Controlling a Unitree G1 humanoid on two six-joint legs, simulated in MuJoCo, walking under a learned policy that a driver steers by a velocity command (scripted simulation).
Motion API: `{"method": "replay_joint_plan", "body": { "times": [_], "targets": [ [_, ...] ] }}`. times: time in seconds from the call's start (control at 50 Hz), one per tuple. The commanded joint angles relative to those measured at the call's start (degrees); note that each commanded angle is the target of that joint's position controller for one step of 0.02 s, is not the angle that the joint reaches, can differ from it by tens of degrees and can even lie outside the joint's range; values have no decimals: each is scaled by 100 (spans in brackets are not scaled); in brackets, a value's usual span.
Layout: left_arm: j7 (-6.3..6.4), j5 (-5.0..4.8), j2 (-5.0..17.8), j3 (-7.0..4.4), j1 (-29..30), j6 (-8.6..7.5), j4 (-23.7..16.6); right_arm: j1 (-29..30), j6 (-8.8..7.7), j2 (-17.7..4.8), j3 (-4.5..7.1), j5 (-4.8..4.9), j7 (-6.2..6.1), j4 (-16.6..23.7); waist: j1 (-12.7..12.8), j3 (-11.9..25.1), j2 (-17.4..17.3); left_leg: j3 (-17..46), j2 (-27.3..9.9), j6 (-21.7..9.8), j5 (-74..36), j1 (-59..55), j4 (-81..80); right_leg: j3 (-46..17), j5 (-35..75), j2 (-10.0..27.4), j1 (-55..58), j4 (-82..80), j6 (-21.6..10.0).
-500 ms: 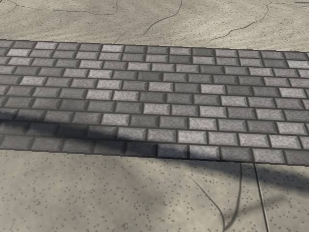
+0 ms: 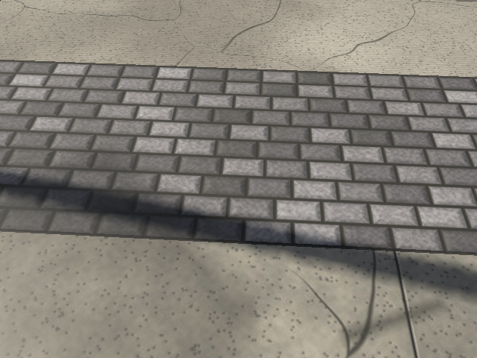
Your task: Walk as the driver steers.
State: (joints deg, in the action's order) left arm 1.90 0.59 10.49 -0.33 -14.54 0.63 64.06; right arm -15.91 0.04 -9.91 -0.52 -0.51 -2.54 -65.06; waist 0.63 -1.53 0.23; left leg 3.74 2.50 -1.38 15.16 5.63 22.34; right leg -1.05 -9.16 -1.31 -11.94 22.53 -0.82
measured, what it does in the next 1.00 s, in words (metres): stands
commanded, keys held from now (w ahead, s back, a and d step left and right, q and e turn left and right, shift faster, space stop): shift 1.00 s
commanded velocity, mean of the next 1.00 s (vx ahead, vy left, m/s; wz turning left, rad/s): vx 0.00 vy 0.00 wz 0.00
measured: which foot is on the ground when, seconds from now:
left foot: down 0.00-1.00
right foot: down 0.00-1.00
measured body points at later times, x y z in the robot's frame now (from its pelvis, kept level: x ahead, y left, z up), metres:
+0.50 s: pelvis +0.01 +0.00 +0.00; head +0.02 +0.01 +0.45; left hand +0.00 +0.23 -0.16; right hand -0.01 -0.22 -0.16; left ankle -0.03 +0.11 -0.74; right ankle +0.03 -0.11 -0.74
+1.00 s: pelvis +0.02 +0.01 +0.00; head +0.03 +0.01 +0.45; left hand +0.00 +0.22 -0.17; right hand -0.02 -0.21 -0.16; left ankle -0.03 +0.11 -0.74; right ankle +0.03 -0.11 -0.74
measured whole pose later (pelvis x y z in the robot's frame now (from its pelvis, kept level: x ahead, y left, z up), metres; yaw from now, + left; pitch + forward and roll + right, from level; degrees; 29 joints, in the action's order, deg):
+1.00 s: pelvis +0.02 +0.01 +0.00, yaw +0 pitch -1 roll +0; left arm 2.6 0.5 7.8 -0.4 -16.3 0.4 67.4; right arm -19.5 -0.7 -7.1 -0.4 -0.6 -3.1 -65.9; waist 0.5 -1.8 0.0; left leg 3.4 2.6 -1.9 16.8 4.4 22.5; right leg -1.3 -11.2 -1.0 -11.1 23.4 -0.2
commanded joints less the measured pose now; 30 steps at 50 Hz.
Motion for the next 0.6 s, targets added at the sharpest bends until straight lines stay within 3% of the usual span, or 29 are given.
{"method": "replay_joint_plan", "body": {
  "times": [0.02, 0.6],
  "targets": [
    [25, 0, 488, -75, -256, -30, -26, -353, -30, -480, 71, -1, -23, 32, -2, -217, -51, 474, -592, -187, -589, 642, -481, -552, 328, 550, 332, -295, -164],
    [72, -3, 225, -66, -457, -31, 264, -728, -68, -202, 67, -9, -62, -89, -11, -296, -62, 422, -611, -185, -844, 558, -423, -503, 548, 550, 356, -198, -146]
  ]
}}
Velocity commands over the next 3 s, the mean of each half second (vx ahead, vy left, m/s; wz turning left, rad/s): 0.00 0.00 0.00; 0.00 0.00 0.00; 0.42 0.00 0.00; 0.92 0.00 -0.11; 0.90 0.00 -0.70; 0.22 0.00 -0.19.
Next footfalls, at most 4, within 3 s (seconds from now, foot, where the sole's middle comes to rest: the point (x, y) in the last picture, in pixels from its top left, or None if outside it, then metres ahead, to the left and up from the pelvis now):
1.40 right None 0.16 -0.14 -0.78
1.88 left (243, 324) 0.62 0.02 -0.78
2.34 right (296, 216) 1.02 -0.16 -0.78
2.74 left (298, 150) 1.36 -0.20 -0.78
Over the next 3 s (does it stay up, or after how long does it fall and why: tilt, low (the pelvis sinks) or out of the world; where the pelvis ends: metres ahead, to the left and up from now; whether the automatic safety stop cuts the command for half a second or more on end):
stays up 1.21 -0.17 -0.01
